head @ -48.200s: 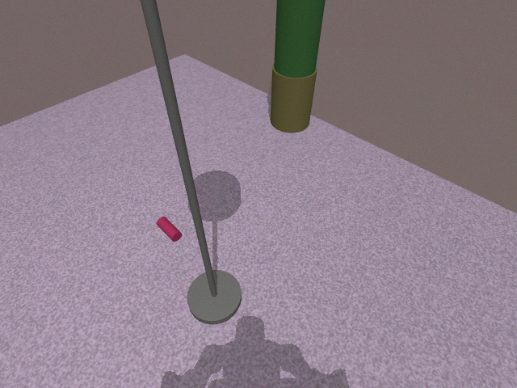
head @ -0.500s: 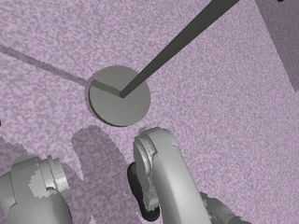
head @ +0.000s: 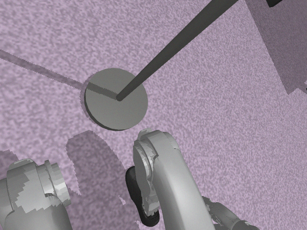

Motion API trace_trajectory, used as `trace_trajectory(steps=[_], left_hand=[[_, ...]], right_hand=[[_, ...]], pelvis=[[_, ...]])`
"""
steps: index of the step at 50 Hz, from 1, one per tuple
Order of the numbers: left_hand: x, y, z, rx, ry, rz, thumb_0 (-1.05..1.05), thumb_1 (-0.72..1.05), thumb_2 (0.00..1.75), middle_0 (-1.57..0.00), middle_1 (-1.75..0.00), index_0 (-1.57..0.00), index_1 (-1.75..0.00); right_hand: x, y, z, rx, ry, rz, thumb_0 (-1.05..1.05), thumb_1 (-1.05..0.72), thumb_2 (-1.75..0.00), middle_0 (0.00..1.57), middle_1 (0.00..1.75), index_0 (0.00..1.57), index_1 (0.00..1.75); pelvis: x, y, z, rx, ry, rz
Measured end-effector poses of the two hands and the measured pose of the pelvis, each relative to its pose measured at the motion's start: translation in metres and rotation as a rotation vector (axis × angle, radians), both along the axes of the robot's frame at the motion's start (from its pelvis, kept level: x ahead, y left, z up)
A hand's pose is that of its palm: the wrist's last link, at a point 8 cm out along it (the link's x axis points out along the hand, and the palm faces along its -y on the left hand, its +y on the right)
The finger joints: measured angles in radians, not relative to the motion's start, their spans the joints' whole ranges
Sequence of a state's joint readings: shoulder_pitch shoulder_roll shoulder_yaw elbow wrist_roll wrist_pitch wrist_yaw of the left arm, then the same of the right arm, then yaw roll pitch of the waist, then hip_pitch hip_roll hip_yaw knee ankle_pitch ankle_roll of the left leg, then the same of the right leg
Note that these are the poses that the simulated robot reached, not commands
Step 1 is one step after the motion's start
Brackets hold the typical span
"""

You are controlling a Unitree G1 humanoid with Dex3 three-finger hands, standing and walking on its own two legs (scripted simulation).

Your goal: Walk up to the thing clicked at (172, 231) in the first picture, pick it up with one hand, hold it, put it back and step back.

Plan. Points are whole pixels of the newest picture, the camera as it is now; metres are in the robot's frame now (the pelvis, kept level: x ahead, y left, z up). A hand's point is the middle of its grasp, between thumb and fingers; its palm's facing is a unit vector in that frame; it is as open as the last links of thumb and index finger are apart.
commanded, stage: open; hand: left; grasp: from above
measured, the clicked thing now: out of the picture +0.41 +0.35 -0.27
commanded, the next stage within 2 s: withdraw in 0.48 s
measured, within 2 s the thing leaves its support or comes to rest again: neither
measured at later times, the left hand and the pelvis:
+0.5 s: hand out of the picture +0.39 +0.34 -0.24, palm faces -0.45 -0.16 -0.88, open 13.2 cm; pelvis +0.00 +0.00 +0.00, yaw +0 degrees
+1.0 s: hand out of the picture +0.42 +0.37 -0.13, palm faces -0.27 -0.07 -0.96, open 13.8 cm; pelvis +0.00 +0.00 +0.02, yaw +3 degrees
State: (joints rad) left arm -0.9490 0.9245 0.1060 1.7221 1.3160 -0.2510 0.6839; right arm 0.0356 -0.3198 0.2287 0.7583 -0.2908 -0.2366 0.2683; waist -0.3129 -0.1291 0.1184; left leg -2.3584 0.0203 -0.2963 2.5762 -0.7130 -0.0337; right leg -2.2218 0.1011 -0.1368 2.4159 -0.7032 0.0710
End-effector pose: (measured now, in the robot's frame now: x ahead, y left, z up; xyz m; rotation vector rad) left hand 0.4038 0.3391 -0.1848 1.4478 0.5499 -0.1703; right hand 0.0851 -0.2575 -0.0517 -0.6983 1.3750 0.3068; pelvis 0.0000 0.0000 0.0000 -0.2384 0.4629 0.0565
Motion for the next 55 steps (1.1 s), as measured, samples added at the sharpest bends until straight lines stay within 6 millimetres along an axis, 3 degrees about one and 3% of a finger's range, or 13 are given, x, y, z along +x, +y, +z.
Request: trace_trajectory(steps=[22,38,44,49,55], left_hand=[[-0.004,0.005,0.000,-0.021,0.033,0.025,0.00,-0.31,0.81,-0.26,-0.82,-0.26,-0.82],[0.002,-0.002,0.008,-0.003,-0.048,0.018,0.00,-0.43,0.92,-0.12,-0.97,-0.14,-0.96],[0.013,0.012,0.043,0.041,-0.156,0.070,0.01,-0.45,0.94,-0.11,-0.98,-0.13,-0.97],[0.014,0.024,0.100,0.101,-0.179,0.097,0.01,-0.46,0.94,-0.11,-0.98,-0.12,-0.97],[0.003,0.026,0.158,0.119,-0.050,0.117,0.00,-0.47,0.96,-0.11,-0.98,-0.11,-0.98]], right_hand=[[-0.003,-0.003,0.000,0.009,0.022,-0.001,0.00,-0.90,-0.89,0.21,0.30,0.20,0.30],[-0.004,-0.004,0.000,0.014,0.008,0.005,0.00,-0.90,-0.89,0.21,0.30,0.20,0.30],[0.003,-0.003,-0.006,0.059,-0.022,-0.041,0.00,-0.90,-0.89,0.21,0.30,0.20,0.30],[0.021,0.001,-0.013,0.118,-0.076,-0.131,0.00,-0.90,-0.89,0.20,0.30,0.20,0.30],[0.044,0.007,-0.006,0.182,-0.137,-0.190,0.01,-0.90,-0.89,0.20,0.30,0.20,0.29]], pelvis=[[0.001,-0.003,0.003,0.006,0.000,0.002],[-0.002,-0.004,0.002,0.008,-0.003,-0.004],[0.002,-0.004,0.003,0.013,0.027,0.004],[0.005,-0.004,0.015,0.027,0.081,0.022],[0.000,-0.005,0.044,0.061,0.108,0.048]])
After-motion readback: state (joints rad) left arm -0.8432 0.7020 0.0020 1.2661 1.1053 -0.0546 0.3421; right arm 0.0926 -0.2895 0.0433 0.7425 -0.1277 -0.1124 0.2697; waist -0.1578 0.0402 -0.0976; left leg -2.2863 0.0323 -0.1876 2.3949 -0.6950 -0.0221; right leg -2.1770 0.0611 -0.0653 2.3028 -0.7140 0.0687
